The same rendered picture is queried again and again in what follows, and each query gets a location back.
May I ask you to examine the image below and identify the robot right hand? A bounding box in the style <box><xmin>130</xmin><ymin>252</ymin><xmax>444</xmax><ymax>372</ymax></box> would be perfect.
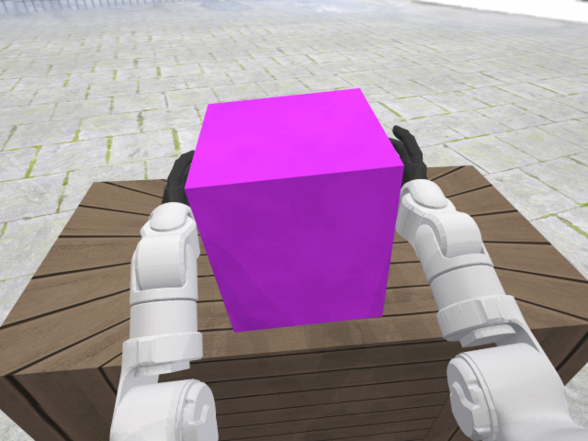
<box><xmin>388</xmin><ymin>125</ymin><xmax>428</xmax><ymax>187</ymax></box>

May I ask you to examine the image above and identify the left robot forearm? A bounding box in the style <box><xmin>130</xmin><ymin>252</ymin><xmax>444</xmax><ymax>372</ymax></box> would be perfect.
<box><xmin>109</xmin><ymin>202</ymin><xmax>203</xmax><ymax>441</ymax></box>

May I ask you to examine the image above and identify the right robot forearm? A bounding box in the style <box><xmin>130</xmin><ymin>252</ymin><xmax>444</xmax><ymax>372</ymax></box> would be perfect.
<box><xmin>395</xmin><ymin>179</ymin><xmax>571</xmax><ymax>415</ymax></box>

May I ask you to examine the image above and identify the robot left upper arm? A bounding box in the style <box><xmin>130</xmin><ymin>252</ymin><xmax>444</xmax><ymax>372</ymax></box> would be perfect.
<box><xmin>111</xmin><ymin>379</ymin><xmax>219</xmax><ymax>441</ymax></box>

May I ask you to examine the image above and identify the robot left hand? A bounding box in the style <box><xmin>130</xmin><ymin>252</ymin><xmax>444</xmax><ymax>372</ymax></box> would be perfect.
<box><xmin>161</xmin><ymin>150</ymin><xmax>195</xmax><ymax>207</ymax></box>

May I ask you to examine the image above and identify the carton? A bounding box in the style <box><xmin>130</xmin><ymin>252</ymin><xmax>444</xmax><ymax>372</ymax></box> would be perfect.
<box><xmin>185</xmin><ymin>88</ymin><xmax>404</xmax><ymax>333</ymax></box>

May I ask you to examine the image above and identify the pedestal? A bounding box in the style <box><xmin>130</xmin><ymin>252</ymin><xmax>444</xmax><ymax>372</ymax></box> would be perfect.
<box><xmin>0</xmin><ymin>165</ymin><xmax>588</xmax><ymax>441</ymax></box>

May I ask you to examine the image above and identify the robot right upper arm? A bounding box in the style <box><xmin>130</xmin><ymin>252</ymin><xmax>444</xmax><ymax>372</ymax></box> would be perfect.
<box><xmin>447</xmin><ymin>343</ymin><xmax>588</xmax><ymax>441</ymax></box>

